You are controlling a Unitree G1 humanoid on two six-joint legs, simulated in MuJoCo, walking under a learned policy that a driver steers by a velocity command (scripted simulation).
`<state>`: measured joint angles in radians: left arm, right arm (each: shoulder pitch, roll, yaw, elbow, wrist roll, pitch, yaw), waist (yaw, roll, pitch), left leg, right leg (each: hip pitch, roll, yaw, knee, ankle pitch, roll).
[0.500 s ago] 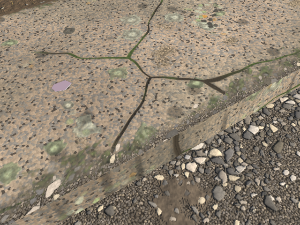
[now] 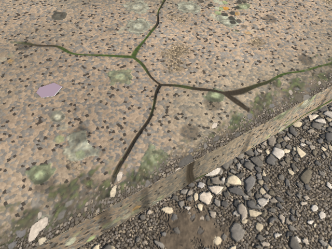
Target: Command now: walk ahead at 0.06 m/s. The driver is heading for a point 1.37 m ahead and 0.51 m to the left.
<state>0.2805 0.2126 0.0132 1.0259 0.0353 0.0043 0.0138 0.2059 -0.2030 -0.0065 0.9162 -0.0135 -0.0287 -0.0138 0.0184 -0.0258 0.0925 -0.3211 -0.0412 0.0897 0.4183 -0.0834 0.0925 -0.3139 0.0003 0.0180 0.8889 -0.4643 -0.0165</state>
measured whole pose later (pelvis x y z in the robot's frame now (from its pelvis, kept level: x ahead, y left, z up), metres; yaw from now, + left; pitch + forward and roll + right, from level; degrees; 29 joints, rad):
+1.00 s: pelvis +0.33 -0.04 -0.01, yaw +2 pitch +1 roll +0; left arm 0.03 0.24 0.05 0.88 0.00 -0.10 -0.01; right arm 0.34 -0.25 -0.04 1.04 0.03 -0.09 -0.01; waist -0.03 0.01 0.05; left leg -0.28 0.00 -0.05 1.17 -0.45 0.03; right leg -0.41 0.03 -0.07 0.51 -0.12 -0.07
